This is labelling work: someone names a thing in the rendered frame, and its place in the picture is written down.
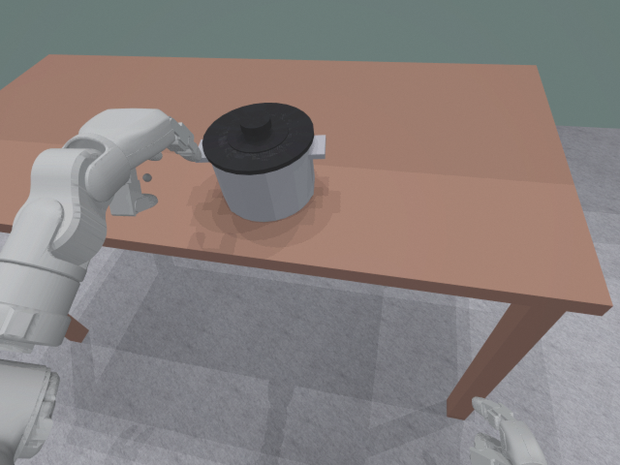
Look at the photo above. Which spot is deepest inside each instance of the knob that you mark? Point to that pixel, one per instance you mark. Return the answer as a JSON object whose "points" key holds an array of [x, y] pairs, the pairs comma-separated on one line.
{"points": [[255, 123]]}

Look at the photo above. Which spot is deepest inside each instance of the robot left upper arm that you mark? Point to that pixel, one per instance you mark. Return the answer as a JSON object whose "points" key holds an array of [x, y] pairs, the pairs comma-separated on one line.
{"points": [[27, 401]]}

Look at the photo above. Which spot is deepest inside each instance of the lid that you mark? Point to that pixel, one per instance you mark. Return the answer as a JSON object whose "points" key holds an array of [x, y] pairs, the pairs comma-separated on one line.
{"points": [[229, 150]]}

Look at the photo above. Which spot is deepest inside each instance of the robot right hand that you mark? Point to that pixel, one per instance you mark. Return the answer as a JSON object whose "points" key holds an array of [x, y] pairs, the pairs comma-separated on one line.
{"points": [[518, 444]]}

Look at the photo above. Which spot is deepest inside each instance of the robot left forearm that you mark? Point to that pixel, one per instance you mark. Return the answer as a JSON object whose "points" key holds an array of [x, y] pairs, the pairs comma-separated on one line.
{"points": [[55, 234]]}

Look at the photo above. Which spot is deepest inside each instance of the robot left hand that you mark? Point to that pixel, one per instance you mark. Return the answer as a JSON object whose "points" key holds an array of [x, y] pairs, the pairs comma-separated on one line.
{"points": [[142, 134]]}

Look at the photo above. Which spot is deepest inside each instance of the table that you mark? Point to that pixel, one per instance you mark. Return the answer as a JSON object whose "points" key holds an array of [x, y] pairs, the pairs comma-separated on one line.
{"points": [[438, 177]]}

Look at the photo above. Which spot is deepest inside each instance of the pot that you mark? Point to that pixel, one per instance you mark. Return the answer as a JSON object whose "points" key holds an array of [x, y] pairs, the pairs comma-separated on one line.
{"points": [[274, 195]]}

